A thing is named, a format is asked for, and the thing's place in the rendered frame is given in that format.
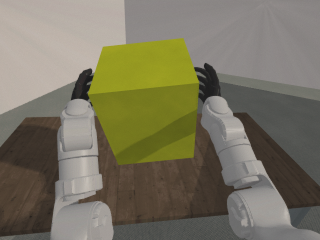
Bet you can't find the table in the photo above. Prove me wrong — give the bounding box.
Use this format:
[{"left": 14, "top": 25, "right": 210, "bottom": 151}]
[{"left": 0, "top": 112, "right": 320, "bottom": 237}]

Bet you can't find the left robot upper arm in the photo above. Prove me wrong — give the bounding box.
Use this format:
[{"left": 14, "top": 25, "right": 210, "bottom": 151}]
[{"left": 51, "top": 201, "right": 114, "bottom": 240}]

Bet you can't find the left robot forearm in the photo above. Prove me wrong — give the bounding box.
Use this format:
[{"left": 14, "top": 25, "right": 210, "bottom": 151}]
[{"left": 50, "top": 99, "right": 103, "bottom": 240}]

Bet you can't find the right robot hand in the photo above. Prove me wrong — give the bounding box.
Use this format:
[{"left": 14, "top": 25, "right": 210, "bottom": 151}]
[{"left": 194, "top": 63, "right": 221, "bottom": 104}]

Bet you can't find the right robot upper arm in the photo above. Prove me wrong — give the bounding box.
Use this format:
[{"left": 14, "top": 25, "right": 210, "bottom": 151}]
[{"left": 227, "top": 185, "right": 320, "bottom": 240}]

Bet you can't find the carton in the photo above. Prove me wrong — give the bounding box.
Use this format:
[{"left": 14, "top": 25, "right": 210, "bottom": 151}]
[{"left": 88, "top": 38, "right": 200, "bottom": 165}]

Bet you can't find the right robot forearm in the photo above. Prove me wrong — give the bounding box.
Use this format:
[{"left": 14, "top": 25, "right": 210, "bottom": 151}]
[{"left": 200, "top": 96, "right": 291, "bottom": 222}]

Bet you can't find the left robot hand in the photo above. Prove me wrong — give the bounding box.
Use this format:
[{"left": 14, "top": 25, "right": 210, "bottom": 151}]
[{"left": 71, "top": 68, "right": 94, "bottom": 106}]

